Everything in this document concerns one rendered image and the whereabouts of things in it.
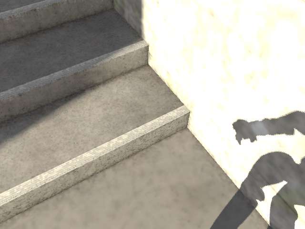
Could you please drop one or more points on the stairs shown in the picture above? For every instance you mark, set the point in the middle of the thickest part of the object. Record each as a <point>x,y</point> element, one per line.
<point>77,96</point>

